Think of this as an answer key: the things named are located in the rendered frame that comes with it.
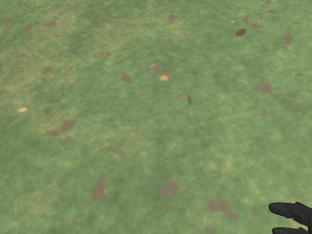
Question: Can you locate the right robot hand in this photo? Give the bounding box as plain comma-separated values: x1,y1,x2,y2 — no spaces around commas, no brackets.
268,202,312,234

